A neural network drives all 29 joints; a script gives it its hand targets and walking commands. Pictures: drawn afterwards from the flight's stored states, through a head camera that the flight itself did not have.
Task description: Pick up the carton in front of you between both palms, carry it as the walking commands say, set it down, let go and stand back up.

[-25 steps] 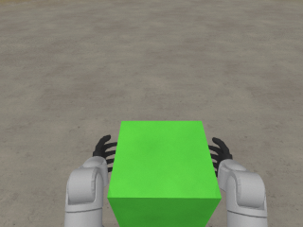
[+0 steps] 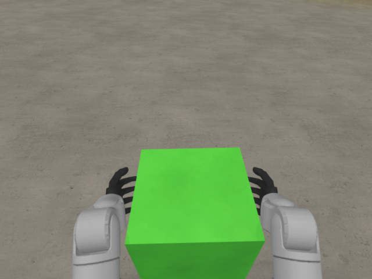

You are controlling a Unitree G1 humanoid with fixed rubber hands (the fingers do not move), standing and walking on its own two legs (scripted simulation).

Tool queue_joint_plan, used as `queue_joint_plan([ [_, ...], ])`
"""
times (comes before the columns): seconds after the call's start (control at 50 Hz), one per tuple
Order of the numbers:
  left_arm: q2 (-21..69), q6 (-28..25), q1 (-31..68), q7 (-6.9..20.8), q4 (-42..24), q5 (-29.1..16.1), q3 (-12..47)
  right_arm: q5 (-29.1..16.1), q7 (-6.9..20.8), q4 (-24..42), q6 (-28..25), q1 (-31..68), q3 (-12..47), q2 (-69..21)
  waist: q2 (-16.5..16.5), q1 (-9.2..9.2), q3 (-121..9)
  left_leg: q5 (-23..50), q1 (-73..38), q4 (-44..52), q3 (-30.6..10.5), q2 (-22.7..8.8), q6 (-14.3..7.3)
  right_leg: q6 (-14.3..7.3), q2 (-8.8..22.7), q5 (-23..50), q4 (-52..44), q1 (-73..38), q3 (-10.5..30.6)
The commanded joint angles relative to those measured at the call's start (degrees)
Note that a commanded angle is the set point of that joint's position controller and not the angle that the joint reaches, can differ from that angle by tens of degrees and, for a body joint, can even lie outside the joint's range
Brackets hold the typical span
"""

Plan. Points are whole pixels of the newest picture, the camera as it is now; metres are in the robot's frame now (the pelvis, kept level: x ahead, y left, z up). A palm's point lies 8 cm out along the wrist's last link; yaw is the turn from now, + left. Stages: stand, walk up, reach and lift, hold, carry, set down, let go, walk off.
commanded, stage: carry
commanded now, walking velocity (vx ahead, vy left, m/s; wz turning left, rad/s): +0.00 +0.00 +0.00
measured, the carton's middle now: (191, 221) +0.26 +0.00 +0.01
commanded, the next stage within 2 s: hold in 1.84 s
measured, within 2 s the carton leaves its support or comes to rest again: neither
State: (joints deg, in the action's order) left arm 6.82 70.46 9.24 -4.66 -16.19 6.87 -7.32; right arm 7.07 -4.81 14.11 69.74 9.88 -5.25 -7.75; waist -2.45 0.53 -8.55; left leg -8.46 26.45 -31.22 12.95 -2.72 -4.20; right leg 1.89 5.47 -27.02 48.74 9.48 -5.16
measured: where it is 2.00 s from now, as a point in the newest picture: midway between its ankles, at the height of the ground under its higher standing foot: outside the picture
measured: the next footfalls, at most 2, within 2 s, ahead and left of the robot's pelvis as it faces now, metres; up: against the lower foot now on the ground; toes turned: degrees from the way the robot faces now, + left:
right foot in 0.34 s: +0.31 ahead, -0.11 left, +0.00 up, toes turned +19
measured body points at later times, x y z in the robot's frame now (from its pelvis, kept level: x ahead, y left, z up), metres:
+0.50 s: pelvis +0.22 -0.01 +0.01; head +0.21 -0.03 +0.46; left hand +0.50 +0.15 +0.10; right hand +0.50 -0.16 +0.08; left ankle +0.12 +0.10 -0.72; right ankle +0.28 -0.10 -0.72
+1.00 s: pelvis +0.23 +0.00 +0.00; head +0.21 +0.00 +0.45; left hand +0.50 +0.17 +0.07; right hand +0.51 -0.13 +0.07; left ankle +0.12 +0.10 -0.72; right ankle +0.28 -0.10 -0.72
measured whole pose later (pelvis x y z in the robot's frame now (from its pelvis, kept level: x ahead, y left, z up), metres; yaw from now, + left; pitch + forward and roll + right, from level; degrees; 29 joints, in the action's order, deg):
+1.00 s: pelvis +0.23 +0.00 +0.00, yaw +3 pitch +3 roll -1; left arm 7.5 66.3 7.8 -4.1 -13.6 7.6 -5.9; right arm 7.8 -4.1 14.0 66.9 7.3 -5.7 -7.4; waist 1.0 -0.1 -7.6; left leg -26.3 7.9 -31.7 8.1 -3.2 0.2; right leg -1.1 4.2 -13.9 34.0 22.4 -11.3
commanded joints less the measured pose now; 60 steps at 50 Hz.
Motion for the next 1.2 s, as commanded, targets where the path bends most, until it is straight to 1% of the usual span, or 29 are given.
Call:
queue_joint_plan([
  [0.0,53.69,-0.45,28.15,14.99,-4.07,-24.53,42.89,-23.69,14.62,4.8,-0.72,24.45,38.54,-53.46,11.69,0.98,-15.55,12.68,-38.26,14.73,-32.45,-19.96,-7.88,-1.82,-1.05,-0.11,24.2,31.43,4.04],
  [0.02,55.23,-1.28,27.9,15.0,-4.04,-24.49,43.2,-24.25,14.78,5.93,-1.4,25.64,39.14,-55.11,6.49,0.66,-14.52,18.16,-33.8,14.63,-26.77,-18.95,-5.74,-2.14,1.08,3.06,20.9,29.66,4.76],
  [0.04,55.97,-2.02,27.35,14.86,-4.24,-24.07,43.51,-24.72,14.96,6.58,-2.05,26.3,39.78,-56.24,5.76,0.26,-14.0,19.67,-30.18,15.5,-21.86,-17.64,-3.69,-2.07,2.0,5.85,15.94,26.9,4.84],
  [0.06,57.07,-2.6,26.77,14.64,-4.26,-23.72,43.91,-24.96,15.09,7.05,-2.57,26.36,40.1,-56.52,7.02,0.1,-14.06,21.87,-28.3,15.95,-17.66,-16.37,-2.62,-1.74,1.3,7.53,12.11,24.47,3.26],
  [0.1,57.86,-3.66,23.63,14.07,-4.27,-23.14,44.17,-25.38,15.4,8.15,-3.11,24.81,40.65,-56.04,9.72,-0.25,-14.27,25.97,-26.88,16.09,-12.54,-14.52,-2.63,-0.8,-0.23,8.92,4.95,21.66,1.05],
  [0.14,57.35,-4.3,21.53,13.42,-5.06,-22.37,44.38,-25.46,15.78,8.96,-3.41,23.03,40.78,-55.18,10.78,-0.34,-13.87,31.24,-27.35,15.03,-8.43,-12.84,-2.65,-0.19,-1.42,11.66,-3.42,20.4,-0.98],
  [0.18,56.31,-4.4,21.15,12.99,-6.77,-22.15,44.63,-25.32,15.96,9.92,-3.45,21.77,40.74,-53.82,12.29,-0.16,-12.78,36.25,-26.97,13.82,-5.32,-11.71,-1.95,-0.32,-2.71,16.34,-10.2,18.14,-3.03],
  [0.2,55.54,-4.23,21.67,12.9,-7.98,-22.36,44.75,-25.15,15.88,10.59,-3.36,21.38,40.62,-53.01,12.87,0.01,-12.42,37.29,-26.82,13.3,-4.4,-11.44,-1.53,-0.39,-3.19,19.18,-12.61,16.92,-3.65],
  [0.22,54.6,-3.91,22.4,12.88,-9.25,-22.75,44.82,-24.96,15.69,11.42,-3.17,21.35,40.46,-52.15,13.04,0.17,-12.19,36.42,-26.67,12.55,-3.74,-11.06,-1.06,-0.51,-3.39,21.81,-14.87,15.51,-4.03],
  [0.26,52.5,-2.81,22.32,13.08,-10.02,-23.25,44.38,-24.09,15.18,11.83,-2.44,20.89,39.93,-50.35,11.69,0.15,-11.6,30.82,-25.51,9.44,-2.52,-9.98,0.09,-0.72,-3.52,28.0,-20.68,10.88,-5.07],
  [0.28,51.53,-2.17,21.73,13.29,-9.71,-23.3,43.94,-23.56,14.93,11.55,-1.96,20.82,39.63,-49.32,9.71,-0.31,-10.97,26.51,-23.97,6.28,-1.34,-8.8,1.34,-0.66,-3.72,33.65,-26.61,6.55,-6.16],
  [0.3,50.3,-1.49,21.55,13.59,-9.33,-23.24,43.35,-22.93,14.71,10.89,-1.45,20.63,39.28,-48.11,7.66,-0.5,-10.02,21.33,-21.1,3.83,-1.63,-7.59,2.99,-0.56,-2.48,39.16,-30.61,1.28,-5.46],
  [0.32,48.67,-0.73,21.7,13.9,-8.7,-23.2,42.7,-22.18,14.48,9.82,-0.98,20.37,38.87,-46.82,5.46,-0.48,-10.63,12.14,-16.16,1.0,-2.31,-6.9,4.87,-0.89,2.57,49.39,-28.95,-5.85,-1.48],
  [0.34,47.73,-0.25,22.09,14.23,-7.12,-22.87,41.92,-22.04,14.18,9.68,-0.18,21.16,38.94,-46.21,-1.48,-0.16,-13.24,-3.32,-10.1,-2.62,-4.23,-4.79,6.68,-4.66,10.37,71.03,-22.72,-13.75,5.82],
  [0.36,47.94,-0.13,20.6,14.49,-4.24,-22.56,40.95,-22.27,14.01,9.95,0.75,21.95,39.4,-45.77,-6.74,-0.76,-15.83,-13.79,-6.76,-3.24,-6.52,-3.01,7.31,-9.78,13.8,72.95,-22.14,-18.38,10.38],
  [0.38,48.57,-0.22,19.26,14.63,-2.83,-22.47,40.18,-22.58,14.05,9.72,1.21,22.95,39.59,-45.82,-8.44,-0.91,-15.58,-17.5,-6.8,-3.12,-6.84,-2.64,7.42,-11.01,14.52,67.68,-24.68,-16.54,12.08],
  [0.4,49.63,-0.29,19.58,14.68,-1.93,-22.38,39.98,-22.88,14.18,8.94,1.31,23.88,39.98,-46.85,-8.35,-0.63,-15.77,-18.45,-8.83,1.01,-7.4,-2.51,7.09,-10.43,13.34,62.1,-26.06,-14.87,11.38],
  [0.44,51.97,-0.62,21.0,14.89,-1.58,-22.33,39.87,-23.44,14.45,8.04,0.88,25.45,40.59,-49.35,-5.82,-0.53,-15.66,-9.9,-14.44,9.06,-7.68,-3.15,6.91,-6.88,9.18,52.94,-25.5,-10.89,6.45],
  [0.46,52.84,-0.88,22.25,15.01,-2.02,-22.56,40.05,-23.67,14.54,8.12,0.54,26.5,40.78,-50.51,-3.87,-0.65,-15.42,-5.07,-15.22,8.71,-8.38,-4.58,6.79,-5.45,7.49,50.1,-24.05,-9.56,3.95],
  [0.48,53.83,-1.06,24.13,15.07,-2.65,-23.21,40.63,-23.88,14.56,8.52,0.29,27.86,40.95,-51.2,-1.58,-0.75,-15.4,1.0,-16.15,6.73,-8.37,-5.35,6.62,-5.03,6.49,51.31,-22.03,-8.78,2.73],
  [0.5,54.22,-1.2,24.8,15.01,-2.98,-23.55,40.9,-24.2,14.57,8.74,0.2,28.27,40.97,-51.45,-0.59,-0.78,-15.64,5.45,-17.22,5.15,-8.08,-5.67,6.59,-5.01,5.96,52.89,-20.79,-7.65,2.23],
  [0.56,53.96,-1.34,24.33,14.57,-3.42,-23.39,41.3,-24.15,14.53,8.01,0.04,26.34,40.45,-51.48,1.6,-0.59,-16.75,13.39,-18.09,3.15,-8.14,-5.73,6.46,-5.66,5.43,56.87,-17.68,-6.79,1.29],
  [0.6,53.69,-1.33,23.9,14.39,-3.53,-23.17,41.6,-23.71,14.55,7.22,-0.08,24.95,39.97,-51.35,2.62,-0.53,-16.83,17.03,-18.4,2.27,-8.16,-5.62,6.32,-5.77,5.09,57.76,-16.28,-5.69,0.82],
  [0.66,53.64,-1.37,24.24,14.36,-4.0,-23.28,42.13,-23.38,14.62,6.82,-0.31,24.36,39.63,-51.45,3.62,-0.5,-16.09,21.18,-19.05,1.82,-8.26,-5.83,6.05,-5.44,4.42,55.04,-15.15,-3.42,0.06],
  [0.76,53.53,-1.4,24.82,14.51,-4.6,-23.66,42.64,-23.24,14.61,7.2,-0.57,24.54,39.53,-51.47,4.72,-0.43,-14.24,26.39,-20.14,1.49,-8.31,-6.77,5.21,-4.57,3.32,45.9,-14.3,0.15,-0.98],
  [0.82,53.42,-1.63,24.27,14.7,-3.72,-23.39,42.84,-22.82,14.67,6.5,-0.87,23.95,39.71,-51.37,4.67,-0.38,-13.25,25.84,-19.61,1.37,-8.12,-7.03,4.7,-4.3,3.21,42.63,-14.22,0.86,-1.13],
  [0.92,53.69,-3.41,23.75,15.21,-0.74,-22.19,43.23,-21.81,15.13,3.9,-2.69,23.67,40.37,-51.64,3.83,-0.35,-11.38,18.33,-17.29,2.25,-8.09,-6.7,4.18,-4.15,3.73,39.97,-15.15,0.85,-0.69],
  [1.06,52.02,-8.66,24.16,15.23,2.61,-19.17,41.75,-19.25,15.39,0.38,-8.05,24.69,39.56,-50.4,3.14,-0.38,-8.84,7.25,-14.58,4.93,-8.87,-6.32,3.48,-3.85,4.17,34.41,-17.88,0.8,0.16],
  [1.18,49.48,-13.27,23.05,15.04,7.22,-15.46,38.12,-16.01,15.23,-3.97,-12.69,23.51,36.39,-48.01,3.2,-0.44,-7.38,1.36,-13.04,6.82,-9.38,-6.27,3.02,-3.55,4.16,29.6,-19.79,1.16,0.61],
])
